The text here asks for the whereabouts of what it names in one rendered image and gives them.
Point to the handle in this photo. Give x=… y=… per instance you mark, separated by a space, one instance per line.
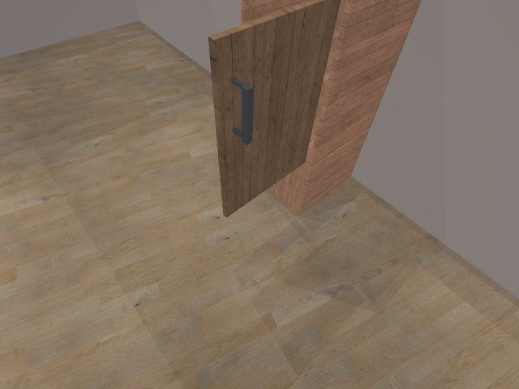
x=247 y=111

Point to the cupboard door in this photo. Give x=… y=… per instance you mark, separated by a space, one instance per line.
x=284 y=56

